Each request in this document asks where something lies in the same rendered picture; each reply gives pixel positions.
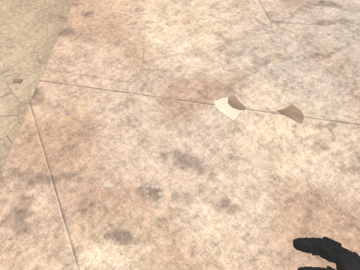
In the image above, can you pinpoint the robot right hand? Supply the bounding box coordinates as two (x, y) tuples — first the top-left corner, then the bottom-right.
(293, 237), (360, 270)

